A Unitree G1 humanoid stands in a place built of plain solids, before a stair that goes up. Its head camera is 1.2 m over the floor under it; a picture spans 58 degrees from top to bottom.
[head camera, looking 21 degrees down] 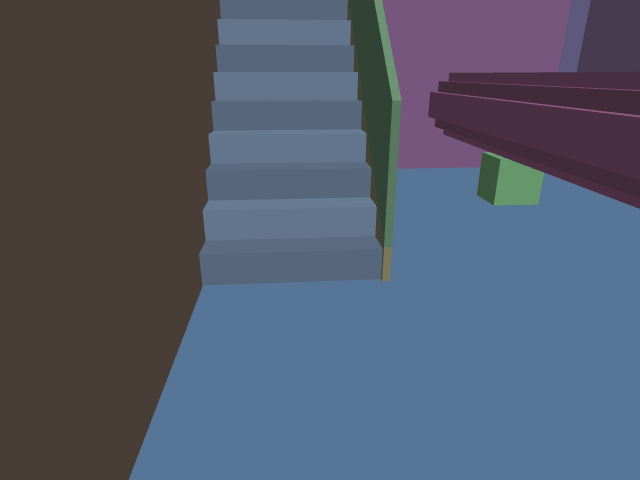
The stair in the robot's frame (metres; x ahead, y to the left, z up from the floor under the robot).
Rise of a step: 0.20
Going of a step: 0.23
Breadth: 1.10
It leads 4 degrees to the left of straight ahead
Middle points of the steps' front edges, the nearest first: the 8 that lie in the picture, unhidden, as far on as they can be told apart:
2.40 0.17 0.20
2.62 0.18 0.41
2.85 0.20 0.61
3.08 0.22 0.81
3.30 0.24 1.01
3.53 0.25 1.21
3.75 0.27 1.42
3.98 0.29 1.62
